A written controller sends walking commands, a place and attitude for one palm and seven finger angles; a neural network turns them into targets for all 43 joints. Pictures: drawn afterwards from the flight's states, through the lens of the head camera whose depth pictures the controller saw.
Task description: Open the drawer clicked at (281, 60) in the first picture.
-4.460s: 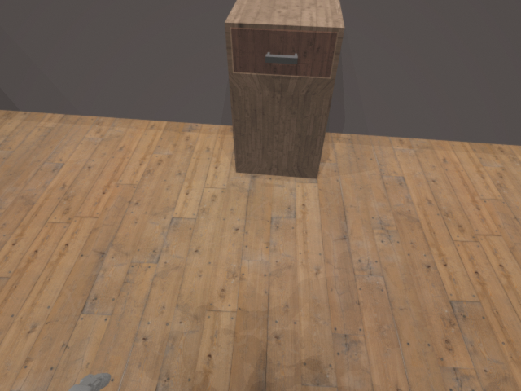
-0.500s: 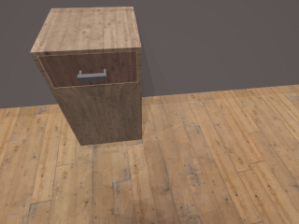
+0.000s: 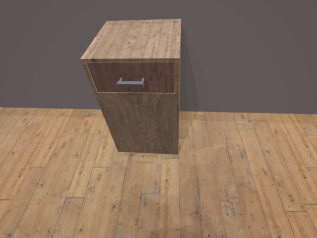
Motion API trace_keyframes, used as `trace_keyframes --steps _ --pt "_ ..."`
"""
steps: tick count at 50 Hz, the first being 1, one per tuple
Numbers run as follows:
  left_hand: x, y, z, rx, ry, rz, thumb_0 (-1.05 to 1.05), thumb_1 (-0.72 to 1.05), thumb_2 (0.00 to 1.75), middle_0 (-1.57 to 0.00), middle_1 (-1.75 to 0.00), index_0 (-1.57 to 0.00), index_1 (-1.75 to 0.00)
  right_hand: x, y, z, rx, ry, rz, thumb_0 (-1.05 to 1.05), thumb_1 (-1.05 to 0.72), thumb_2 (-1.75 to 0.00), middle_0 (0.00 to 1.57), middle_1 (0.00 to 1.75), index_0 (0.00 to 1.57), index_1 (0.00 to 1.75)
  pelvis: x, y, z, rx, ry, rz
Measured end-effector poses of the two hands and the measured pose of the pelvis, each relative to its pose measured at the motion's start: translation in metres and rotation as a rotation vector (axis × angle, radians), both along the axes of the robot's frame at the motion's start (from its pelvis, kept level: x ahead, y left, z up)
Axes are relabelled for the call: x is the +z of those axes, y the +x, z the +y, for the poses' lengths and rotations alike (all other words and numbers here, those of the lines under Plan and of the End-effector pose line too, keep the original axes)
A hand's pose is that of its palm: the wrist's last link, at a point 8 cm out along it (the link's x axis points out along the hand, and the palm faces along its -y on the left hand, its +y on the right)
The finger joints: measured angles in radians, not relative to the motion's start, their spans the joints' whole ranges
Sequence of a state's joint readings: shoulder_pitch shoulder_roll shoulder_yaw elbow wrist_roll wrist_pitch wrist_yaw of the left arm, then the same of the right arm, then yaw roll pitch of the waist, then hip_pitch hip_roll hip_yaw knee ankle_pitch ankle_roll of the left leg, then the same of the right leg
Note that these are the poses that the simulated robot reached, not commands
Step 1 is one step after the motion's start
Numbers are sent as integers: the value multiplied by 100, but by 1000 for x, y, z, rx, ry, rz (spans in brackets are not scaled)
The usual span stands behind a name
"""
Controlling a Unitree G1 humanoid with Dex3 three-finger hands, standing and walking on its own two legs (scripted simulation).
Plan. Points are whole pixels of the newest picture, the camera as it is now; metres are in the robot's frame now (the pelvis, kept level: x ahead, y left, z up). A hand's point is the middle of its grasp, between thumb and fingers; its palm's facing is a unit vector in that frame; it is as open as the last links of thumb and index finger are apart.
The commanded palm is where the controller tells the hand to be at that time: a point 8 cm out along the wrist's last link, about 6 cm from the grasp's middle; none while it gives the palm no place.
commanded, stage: take the last steps up to it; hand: left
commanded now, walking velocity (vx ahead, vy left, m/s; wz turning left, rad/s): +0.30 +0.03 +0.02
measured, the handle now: (131, 82) +0.80 +0.21 -0.09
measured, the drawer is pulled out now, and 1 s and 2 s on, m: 0.00 0.00 0.00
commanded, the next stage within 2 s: come to a stop and stand still in 0.72 s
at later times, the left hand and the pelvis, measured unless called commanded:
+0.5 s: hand out of the picture +0.11 +0.25 -0.18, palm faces +0.06 -0.99 -0.16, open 7.3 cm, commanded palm none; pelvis +0.11 +0.07 -0.01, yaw -1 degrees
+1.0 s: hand (119, 181) +0.33 +0.19 -0.17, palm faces +0.00 -0.97 -0.25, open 7.1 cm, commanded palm none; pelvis +0.26 +0.00 -0.01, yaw -2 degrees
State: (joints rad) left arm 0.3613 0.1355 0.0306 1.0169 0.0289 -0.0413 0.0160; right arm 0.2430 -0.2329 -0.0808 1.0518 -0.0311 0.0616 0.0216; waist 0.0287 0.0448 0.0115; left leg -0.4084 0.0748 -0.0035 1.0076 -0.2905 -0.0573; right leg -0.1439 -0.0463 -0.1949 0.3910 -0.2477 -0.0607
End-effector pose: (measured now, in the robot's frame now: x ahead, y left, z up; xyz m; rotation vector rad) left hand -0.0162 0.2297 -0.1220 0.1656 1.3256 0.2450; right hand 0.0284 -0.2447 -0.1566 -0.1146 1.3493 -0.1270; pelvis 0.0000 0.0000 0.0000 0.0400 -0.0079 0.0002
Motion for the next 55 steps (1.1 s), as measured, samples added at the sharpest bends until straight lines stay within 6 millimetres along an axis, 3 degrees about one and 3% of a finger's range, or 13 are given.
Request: trace_keyframes --steps 8,11,14,16,18,21,26,33,37,40,45,50,55 --pt "-6 -81 -1 121 -87 241 1 91 90 -20 -29 -20 -30 15 72 35 90 -8 -97 1 -91 -90 19 30 19 30 1 21 22 8 -19 14" --pt "-11 -93 5 154 -123 311 1 91 90 -20 -29 -20 -30 20 103 57 121 -14 -150 0 -91 -90 19 30 19 30 -3 33 36 10 -32 13" --pt "-25 -90 16 159 -158 361 1 91 90 -20 -29 -20 -30 16 127 78 123 -28 -212 0 -90 -90 20 30 19 30 -14 48 53 8 -54 7" --pt "-30 -72 25 129 -166 366 1 91 90 -20 -29 -20 -30 16 129 89 100 -27 -222 0 -90 -90 20 30 19 30 -15 58 60 -5 -42 -3" --pt "-33 -39 36 91 -162 327 1 91 90 -20 -29 -20 -30 19 125 93 41 -37 -222 -1 -92 -90 20 30 20 30 -12 69 65 -11 -38 -6" --pt "-35 25 52 37 -143 216 1 91 90 -20 -29 -20 -30 23 118 84 -5 -78 -197 -4 -95 -90 20 30 20 30 -7 86 70 -13 -31 -8" --pt "-32 143 68 -27 -95 -1 1 92 90 -20 -29 -20 -30 18 88 79 -37 -83 -46 -3 -94 -90 20 30 20 30 -5 118 68 -9 -19 -10" --pt "-19 289 53 -154 -46 -175 1 92 90 -20 -29 -20 -30 1 50 82 -130 -15 178 -1 -92 -90 20 30 20 30 -14 169 49 -25 -8 -16" --pt "-22 350 31 -212 -15 -244 0 92 90 -20 -29 -20 -30 -16 50 77 -173 38 278 0 -91 -90 20 30 20 30 -30 204 29 -35 -7 -25" --pt "-21 363 16 -199 -16 -253 0 92 90 -20 -29 -20 -30 -20 73 66 -174 52 285 0 -91 -90 20 30 20 30 -30 219 17 -24 -19 -40" --pt "-15 350 -1 -137 -26 -171 0 92 90 -20 -29 -20 -30 -14 147 44 -133 36 165 0 -91 -90 20 30 19 30 -15 242 6 -20 -28 -31" --pt "-11 340 3 -108 0 -102 -1 95 90 -21 -30 -20 -30 -11 216 33 -97 26 49 0 -91 -90 20 30 19 30 -9 256 3 -30 -23 -12" --pt "-12 322 10 -67 -2 -52 0 94 90 -21 -30 -20 -30 -9 263 27 -55 1 -19 0 -92 -90 20 30 19 30 -8 260 11 -33 -16 -12"
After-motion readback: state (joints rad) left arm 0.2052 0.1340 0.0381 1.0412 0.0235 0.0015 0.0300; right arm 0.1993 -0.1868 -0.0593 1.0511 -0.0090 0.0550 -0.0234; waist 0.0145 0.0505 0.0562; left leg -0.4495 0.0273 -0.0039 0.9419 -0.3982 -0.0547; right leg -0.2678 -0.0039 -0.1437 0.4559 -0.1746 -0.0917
